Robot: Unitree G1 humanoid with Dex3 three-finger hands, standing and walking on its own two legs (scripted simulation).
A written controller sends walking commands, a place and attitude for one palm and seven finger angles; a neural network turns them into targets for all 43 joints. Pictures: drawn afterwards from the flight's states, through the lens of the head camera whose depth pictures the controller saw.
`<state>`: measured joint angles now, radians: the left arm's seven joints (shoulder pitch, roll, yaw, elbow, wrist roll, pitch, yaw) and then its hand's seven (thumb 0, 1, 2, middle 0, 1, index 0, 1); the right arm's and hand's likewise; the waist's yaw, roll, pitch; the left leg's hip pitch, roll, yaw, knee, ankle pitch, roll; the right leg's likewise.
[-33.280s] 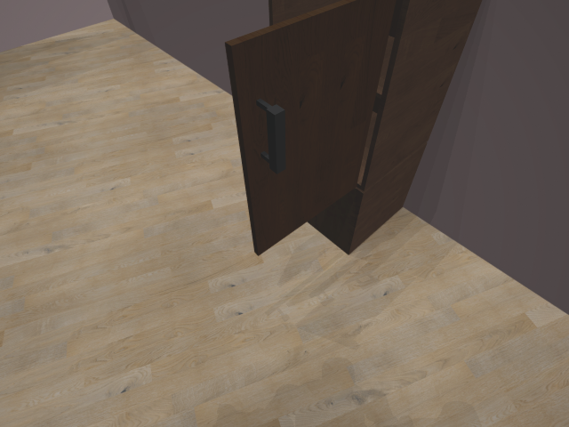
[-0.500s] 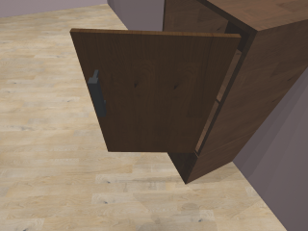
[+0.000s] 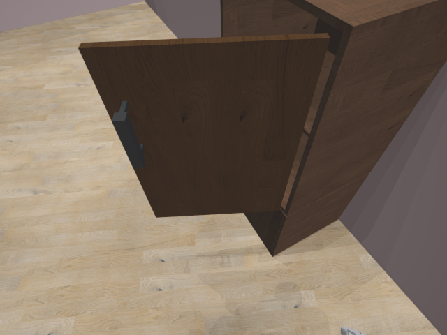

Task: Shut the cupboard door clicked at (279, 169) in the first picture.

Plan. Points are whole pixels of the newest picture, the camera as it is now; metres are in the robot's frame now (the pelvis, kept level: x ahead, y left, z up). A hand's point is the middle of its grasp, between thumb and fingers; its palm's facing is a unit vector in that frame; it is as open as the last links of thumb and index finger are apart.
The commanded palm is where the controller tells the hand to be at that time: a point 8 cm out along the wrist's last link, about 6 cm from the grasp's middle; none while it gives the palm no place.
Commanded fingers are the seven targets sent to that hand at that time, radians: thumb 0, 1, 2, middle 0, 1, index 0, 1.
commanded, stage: come to a stop and stand still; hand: left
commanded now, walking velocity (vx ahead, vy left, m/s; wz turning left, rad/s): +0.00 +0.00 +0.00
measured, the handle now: (132, 135) +0.47 +0.23 +0.07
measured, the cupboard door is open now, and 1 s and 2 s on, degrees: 65 65 65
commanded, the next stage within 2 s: look again from close up in 1.32 s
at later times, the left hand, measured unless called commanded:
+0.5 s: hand out of the picture -0.01 +0.25 -0.17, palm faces +0.00 -0.97 -0.24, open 7.4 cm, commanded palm none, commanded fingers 0.00 0.90 0.90 -0.20 -0.30 -0.20 -0.30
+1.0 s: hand out of the picture +0.05 +0.23 -0.18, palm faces +0.01 -0.98 -0.20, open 7.4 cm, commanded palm none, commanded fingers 0.00 0.90 0.90 -0.20 -0.30 -0.20 -0.30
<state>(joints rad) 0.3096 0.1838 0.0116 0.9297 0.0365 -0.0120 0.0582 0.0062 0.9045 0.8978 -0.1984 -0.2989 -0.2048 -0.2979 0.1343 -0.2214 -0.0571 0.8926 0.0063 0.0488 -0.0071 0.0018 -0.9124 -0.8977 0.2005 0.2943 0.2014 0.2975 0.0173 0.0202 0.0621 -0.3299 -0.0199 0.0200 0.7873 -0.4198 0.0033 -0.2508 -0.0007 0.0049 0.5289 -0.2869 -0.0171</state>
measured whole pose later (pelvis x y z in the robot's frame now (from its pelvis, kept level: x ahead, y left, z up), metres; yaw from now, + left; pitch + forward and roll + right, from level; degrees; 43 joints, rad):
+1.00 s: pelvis +0.02 +0.05 +0.00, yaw +0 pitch +0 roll -1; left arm 0.24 0.20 -0.02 1.04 0.02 0.00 0.04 0.01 0.91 0.90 -0.20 -0.30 -0.20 -0.30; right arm 0.18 -0.19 0.02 1.05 0.00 -0.02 -0.02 0.00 -0.91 -0.90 0.20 0.29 0.20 0.30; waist 0.01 -0.03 0.04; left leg -0.15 -0.07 0.05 0.46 -0.31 0.09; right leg -0.17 -0.03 0.04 0.46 -0.29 0.05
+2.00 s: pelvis +0.02 +0.04 +0.01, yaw +1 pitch -1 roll +0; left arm 0.25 0.21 -0.01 1.07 0.01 0.00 0.04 0.01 0.91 0.90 -0.20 -0.30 -0.20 -0.30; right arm 0.21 -0.18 0.02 1.12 0.00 -0.02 -0.03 0.00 -0.91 -0.90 0.20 0.29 0.20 0.30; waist 0.01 -0.03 0.05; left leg -0.10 -0.07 0.03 0.41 -0.28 0.08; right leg -0.12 -0.03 0.02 0.41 -0.27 0.04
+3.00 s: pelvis -0.01 +0.01 -0.06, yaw +4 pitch +11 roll -1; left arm 0.46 0.22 0.22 -0.15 -0.31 -0.34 -0.18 0.02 0.90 0.90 -0.88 -1.05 -0.89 -1.05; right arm 0.32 -0.25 0.02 0.52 0.03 -0.23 -0.05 0.01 -0.91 -0.90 0.20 0.30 0.21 0.30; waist 0.02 0.03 -0.10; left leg -0.68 -0.06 -0.03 0.99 -0.50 0.04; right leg -0.73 0.05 -0.09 0.94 -0.40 -0.07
